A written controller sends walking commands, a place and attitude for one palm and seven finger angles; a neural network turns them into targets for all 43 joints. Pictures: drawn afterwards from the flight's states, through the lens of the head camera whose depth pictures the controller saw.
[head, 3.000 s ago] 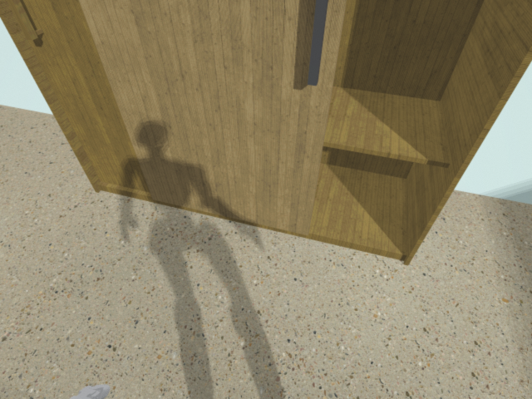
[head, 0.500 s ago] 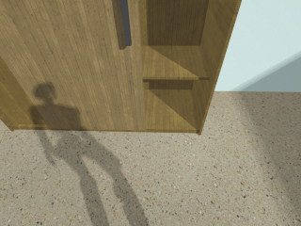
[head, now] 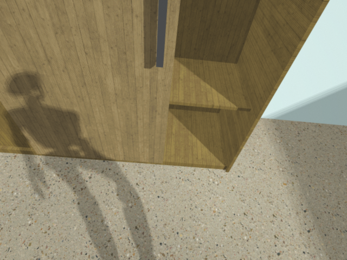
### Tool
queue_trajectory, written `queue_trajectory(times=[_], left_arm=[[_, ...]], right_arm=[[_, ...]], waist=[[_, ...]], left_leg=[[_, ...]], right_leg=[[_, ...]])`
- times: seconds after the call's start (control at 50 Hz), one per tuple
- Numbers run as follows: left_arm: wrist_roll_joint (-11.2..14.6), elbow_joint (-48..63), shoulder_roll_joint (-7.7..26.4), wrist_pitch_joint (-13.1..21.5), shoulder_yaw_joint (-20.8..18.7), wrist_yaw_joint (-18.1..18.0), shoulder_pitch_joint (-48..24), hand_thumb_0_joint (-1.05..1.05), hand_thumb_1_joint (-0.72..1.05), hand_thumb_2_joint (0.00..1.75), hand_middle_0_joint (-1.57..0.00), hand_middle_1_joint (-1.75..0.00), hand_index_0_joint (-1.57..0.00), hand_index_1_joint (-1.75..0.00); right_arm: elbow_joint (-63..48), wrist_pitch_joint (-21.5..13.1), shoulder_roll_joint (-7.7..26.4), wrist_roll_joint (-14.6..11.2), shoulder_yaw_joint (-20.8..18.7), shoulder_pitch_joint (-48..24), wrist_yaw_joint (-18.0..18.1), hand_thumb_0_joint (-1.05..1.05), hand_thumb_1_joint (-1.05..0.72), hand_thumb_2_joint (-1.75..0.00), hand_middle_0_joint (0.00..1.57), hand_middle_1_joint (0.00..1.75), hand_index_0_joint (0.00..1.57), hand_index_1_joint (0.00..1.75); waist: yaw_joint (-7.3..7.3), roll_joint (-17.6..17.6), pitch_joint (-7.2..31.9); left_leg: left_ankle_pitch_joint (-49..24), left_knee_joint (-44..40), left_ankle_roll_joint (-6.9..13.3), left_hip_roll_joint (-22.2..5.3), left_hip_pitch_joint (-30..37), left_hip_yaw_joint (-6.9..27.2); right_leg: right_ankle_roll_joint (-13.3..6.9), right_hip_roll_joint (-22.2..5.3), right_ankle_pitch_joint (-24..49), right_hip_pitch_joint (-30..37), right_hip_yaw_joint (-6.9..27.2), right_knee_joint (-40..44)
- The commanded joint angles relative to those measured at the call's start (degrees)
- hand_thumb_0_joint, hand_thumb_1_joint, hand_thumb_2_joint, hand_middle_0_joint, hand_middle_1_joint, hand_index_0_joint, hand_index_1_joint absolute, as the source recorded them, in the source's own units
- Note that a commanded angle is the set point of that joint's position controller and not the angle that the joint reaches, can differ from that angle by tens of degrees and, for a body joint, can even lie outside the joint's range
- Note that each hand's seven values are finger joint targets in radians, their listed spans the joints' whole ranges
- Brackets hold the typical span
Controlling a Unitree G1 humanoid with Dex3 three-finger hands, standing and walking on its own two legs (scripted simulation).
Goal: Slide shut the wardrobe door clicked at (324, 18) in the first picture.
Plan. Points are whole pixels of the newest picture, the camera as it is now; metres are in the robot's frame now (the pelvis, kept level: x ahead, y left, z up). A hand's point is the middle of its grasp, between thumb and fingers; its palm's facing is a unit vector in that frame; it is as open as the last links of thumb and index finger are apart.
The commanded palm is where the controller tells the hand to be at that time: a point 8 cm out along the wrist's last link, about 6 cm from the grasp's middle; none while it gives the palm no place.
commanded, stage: take the last steps up to it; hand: left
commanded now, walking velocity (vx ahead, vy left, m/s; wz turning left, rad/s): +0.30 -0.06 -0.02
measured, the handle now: (162, 20) +0.77 +0.10 +0.19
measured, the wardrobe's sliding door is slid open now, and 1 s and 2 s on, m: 0.44 0.44 0.44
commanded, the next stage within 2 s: come to a stop and stand still in 0.52 s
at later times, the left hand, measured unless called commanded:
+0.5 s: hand (141, 205) +0.30 +0.10 -0.18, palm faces -0.01 -0.99 -0.14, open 7.4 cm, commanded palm none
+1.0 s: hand (128, 219) +0.26 +0.14 -0.18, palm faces +0.11 -0.98 -0.19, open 7.4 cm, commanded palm none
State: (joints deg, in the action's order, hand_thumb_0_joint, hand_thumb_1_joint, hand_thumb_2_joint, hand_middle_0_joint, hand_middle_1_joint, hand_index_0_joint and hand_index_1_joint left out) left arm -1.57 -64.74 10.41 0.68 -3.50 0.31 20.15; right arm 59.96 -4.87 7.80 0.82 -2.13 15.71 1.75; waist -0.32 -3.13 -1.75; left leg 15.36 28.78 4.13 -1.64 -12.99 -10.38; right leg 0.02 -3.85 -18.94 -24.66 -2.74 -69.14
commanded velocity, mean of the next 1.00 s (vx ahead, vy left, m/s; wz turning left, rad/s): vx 0.04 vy -0.04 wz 0.00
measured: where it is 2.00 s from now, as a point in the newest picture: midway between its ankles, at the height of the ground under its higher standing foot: outside the picture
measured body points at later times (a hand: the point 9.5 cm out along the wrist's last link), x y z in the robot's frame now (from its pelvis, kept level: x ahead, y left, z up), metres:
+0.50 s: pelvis +0.19 -0.05 -0.02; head +0.22 -0.05 +0.43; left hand +0.30 +0.16 -0.16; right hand +0.06 -0.23 -0.17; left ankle +0.04 +0.06 -0.67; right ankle +0.27 -0.14 -0.74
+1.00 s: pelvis +0.26 -0.04 +0.00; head +0.30 -0.03 +0.44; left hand +0.25 +0.19 -0.17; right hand +0.39 -0.25 -0.15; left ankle +0.33 +0.07 -0.74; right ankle +0.22 -0.16 -0.69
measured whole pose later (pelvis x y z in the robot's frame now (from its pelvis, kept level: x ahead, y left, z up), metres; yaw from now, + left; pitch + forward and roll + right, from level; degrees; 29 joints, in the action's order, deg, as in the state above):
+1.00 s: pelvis +0.26 -0.04 +0.00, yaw +1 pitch -1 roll +0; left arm -0.7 -60.3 9.1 -2.7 -2.8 -1.8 14.9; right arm 56.4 0.5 6.6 0.9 -1.1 4.7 2.5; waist -2.7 -1.0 -5.4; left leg 9.1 28.5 2.0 -2.6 -18.4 -6.2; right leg 1.0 -0.8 -29.7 -20.7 -1.5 -54.9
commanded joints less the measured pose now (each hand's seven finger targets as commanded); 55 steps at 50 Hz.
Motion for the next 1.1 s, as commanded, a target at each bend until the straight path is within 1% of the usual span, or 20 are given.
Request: queue_trajectory(times=[0.0,0.12,0.28,0.34,0.38,0.4,0.42,0.44,0.48,0.52,0.56,0.7,0.74,0.78,0.8,0.84,0.94,0.98,1.06,1.08], left_arm=[[-0.4,3.2,-1.0,0.1,0.1,0.3,2.9,0.0,0.9,0.9,-0.2,-0.3,-0.2,-0.3],[-0.3,7.1,0.5,-0.6,-0.4,0.7,-6.8,0.0,0.9,0.9,-0.2,-0.3,-0.2,-0.3],[0.2,11.1,-0.1,0.6,0.2,0.9,-19.1,0.0,0.9,0.9,-0.2,-0.3,-0.2,-0.3],[0.2,9.8,0.4,1.2,-0.2,0.7,-14.3,0.0,0.9,0.9,-0.2,-0.3,-0.2,-0.3],[-0.2,5.5,3.5,2.3,-1.2,0.2,-0.5,0.0,0.9,0.9,-0.2,-0.3,-0.2,-0.3],[-0.5,3.7,8.1,3.1,-2.5,-0.5,6.9,0.0,0.9,0.9,-0.2,-0.3,-0.2,-0.3],[0.3,2.7,12.7,3.1,-3.3,-0.8,11.5,0.0,0.9,0.9,-0.2,-0.3,-0.2,-0.3],[1.0,3.1,12.1,2.9,-3.0,-1.1,8.8,0.0,0.9,0.9,-0.2,-0.3,-0.2,-0.3],[1.1,4.9,6.4,2.7,-1.6,-1.5,-1.0,0.0,0.9,0.9,-0.2,-0.3,-0.2,-0.3],[0.7,5.4,2.5,3.2,0.0,-1.7,-4.5,0.0,0.9,0.9,-0.2,-0.3,-0.2,-0.3],[0.1,5.9,0.6,3.6,0.0,-1.9,-4.1,0.0,0.9,0.9,-0.2,-0.3,-0.2,-0.3],[0.4,4.6,3.7,2.1,0.8,-2.4,-3.8,0.0,0.9,0.9,-0.2,-0.3,-0.2,-0.3],[0.8,4.5,4.9,1.0,0.7,-2.6,-3.9,0.0,0.9,0.9,-0.2,-0.3,-0.2,-0.3],[1.0,5.3,3.1,-0.3,0.8,-2.8,-1.2,0.0,0.9,0.9,-0.2,-0.3,-0.2,-0.3],[1.1,5.3,2.0,-0.9,1.0,-3.1,0.6,0.0,0.9,0.9,-0.2,-0.3,-0.2,-0.3],[1.0,5.1,2.5,-1.9,0.8,-3.0,0.5,0.0,0.9,0.9,-0.2,-0.3,-0.2,-0.3],[0.6,6.7,3.3,-2.9,-0.5,-2.6,0.7,0.0,0.9,0.9,-0.2,-0.3,-0.2,-0.3],[0.6,7.6,3.4,-3.0,-0.6,-2.4,0.4,0.0,0.9,0.9,-0.2,-0.3,-0.2,-0.3],[0.6,8.4,1.4,-2.9,-0.2,-2.0,0.7,0.0,0.9,0.9,-0.2,-0.3,-0.2,-0.3],[0.2,11.3,11.7,-0.6,2.5,-1.8,0.9,0.0,0.9,0.9,-0.2,-0.3,-0.2,-0.3]], right_arm=[[2.1,-0.7,5.2,-0.1,-0.6,8.2,0.4,0.0,-0.9,-0.9,0.2,0.3,0.2,0.3],[4.2,-0.6,4.6,-0.1,-0.4,12.8,0.5,0.0,-0.9,-0.9,0.2,0.3,0.2,0.3],[6.9,0.2,5.0,1.0,-0.8,18.3,0.5,0.0,-0.9,-0.9,0.2,0.3,0.2,0.3],[6.9,0.5,6.2,0.9,-1.1,16.7,0.6,0.0,-0.9,-0.9,0.2,0.3,0.2,0.3],[6.6,0.6,6.2,0.2,-1.2,15.5,0.3,0.0,-0.9,-0.9,0.2,0.3,0.2,0.3],[5.6,0.5,4.1,-0.4,-1.0,16.4,-0.3,0.0,-0.9,-0.9,0.2,0.3,0.2,0.3],[4.1,0.7,2.3,-0.7,-0.4,17.6,-0.3,0.0,-0.9,-0.9,0.2,0.3,0.2,0.3],[3.7,1.0,3.3,-0.7,-0.7,14.0,-0.2,0.0,-0.9,-0.9,0.2,0.3,0.2,0.3],[3.1,1.9,1.6,-0.4,-1.4,8.8,-0.6,0.0,-0.9,-0.9,0.2,0.3,0.2,0.3],[3.5,3.1,-0.2,0.3,-0.8,9.8,-0.8,0.0,-0.9,-0.9,0.2,0.3,0.2,0.3],[3.5,4.1,-0.9,0.7,-0.8,11.5,-0.8,0.0,-0.9,-0.9,0.2,0.3,0.2,0.3],[1.7,4.2,-0.1,-0.2,0.9,5.0,-0.5,0.0,-0.9,-0.9,0.2,0.3,0.2,0.3],[1.4,4.4,2.3,-0.5,0.2,5.1,-0.3,0.0,-0.9,-0.9,0.2,0.3,0.2,0.3],[-0.3,4.1,7.9,-0.2,-0.8,3.7,0.1,0.0,-0.9,-0.9,0.2,0.3,0.2,0.3],[-1.2,4.6,10.1,0.0,-1.1,1.9,0.4,0.0,-0.9,-0.9,0.2,0.3,0.2,0.3],[-1.9,4.9,10.0,0.1,-1.2,-1.2,1.1,0.0,-0.9,-0.9,0.2,0.3,0.2,0.3],[-4.4,5.7,11.7,0.4,-2.4,-4.5,1.7,0.0,-0.9,-0.9,0.2,0.3,0.2,0.3],[-5.1,5.8,11.8,0.3,-2.9,-5.7,1.7,0.0,-0.9,-0.9,0.2,0.3,0.2,0.3],[-5.1,6.2,11.6,0.7,-3.3,-7.0,0.6,0.0,-0.9,-0.9,0.2,0.3,0.2,0.3],[-10.4,5.3,16.8,0.1,-2.9,-10.1,1.2,0.0,-0.9,-0.9,0.2,0.3,0.2,0.3]], waist=[[-0.7,7.6,-1.8],[0.42,7.4,-6.3],[4.45,8.1,-9.1],[1.9,8.6,-6.0],[-3.98,3.9,2.8],[-6.5,-4.6,9.3],[-5.59,-12.2,15.0],[-5.62,-5.5,11.4],[-2.2,1.4,1.7],[1.27,1.7,-2.1],[2.71,-0.6,-1.3],[1.21,-1.2,2.6],[2.09,-1.2,2.8],[0.55,8.6,2.2],[-0.3,11.6,0.9],[-0.16,17.0,-0.6],[0.23,9.5,6.5],[0.22,7.9,8.2],[0.6,13.0,7.6],[-1.64,7.6,4.9]], left_leg=[[-19.5,-17.4,2.1,-13.7,4.2,11.0],[-20.7,-19.0,2.8,-14.3,8.5,10.8],[-25.5,-16.2,4.7,-15.4,12.0,9.5],[-36.7,-9.3,3.9,-14.9,11.7,7.3],[-36.9,7.2,0.9,-11.3,6.0,4.5],[-18.9,22.7,-1.6,-6.3,-6.7,1.0],[17.4,40.8,-3.4,1.4,-15.7,2.7],[17.5,47.5,-2.2,-0.8,-18.5,8.8],[8.6,47.3,-2.2,-5.1,-17.9,10.1],[4.0,42.2,-3.0,-6.5,-14.2,9.7],[3.8,36.0,-4.1,-6.6,-12.0,8.4],[-1.5,7.8,-6.1,-3.1,-3.6,6.3],[-13.4,-2.1,-6.0,-3.2,2.8,6.7],[-39.9,-4.1,-1.6,-12.3,5.8,14.4],[-43.1,-5.4,1.5,-16.0,3.1,16.0],[-43.0,-10.3,5.5,-18.1,0.5,19.8],[-43.4,-6.8,8.4,-18.8,7.8,17.1],[-38.5,-6.3,7.7,-18.2,7.8,16.0],[-17.6,-9.1,5.4,-15.8,2.5,15.6],[-9.2,-5.0,3.3,-11.3,-1.5,15.8]], right_leg=[[1.0,-2.5,7.3,-8.4,1.9,0.9],[1.9,-3.9,12.0,-16.3,0.8,9.5],[-0.5,-2.0,7.9,-10.9,-3.1,28.9],[-2.4,1.2,5.6,-0.2,-5.4,34.0],[-3.9,2.4,11.7,20.0,-5.2,39.8],[-7.9,-9.7,14.1,34.5,8.2,41.5],[-13.8,-22.1,23.0,40.4,27.7,48.0],[-15.4,-22.0,22.0,35.6,25.9,50.6],[-11.9,-18.0,12.0,19.1,17.5,54.9],[-9.3,-14.1,15.0,8.9,8.2,57.3],[-9.3,-12.7,19.0,6.8,3.2,57.3],[-8.8,-9.6,37.9,12.8,-0.2,49.4],[-6.1,-8.1,32.3,11.3,-0.7,44.3],[-1.1,-2.5,14.6,7.6,-2.9,39.5],[-0.1,-0.4,3.9,8.2,-3.3,37.5],[0.6,1.2,-9.3,7.2,-2.2,26.8],[1.1,2.1,-11.5,-1.0,3.9,8.2],[1.5,1.8,-10.6,-0.2,4.0,9.7],[1.0,1.5,-8.6,6.4,0.9,24.4],[0.5,3.4,-8.1,12.5,1.3,35.4]])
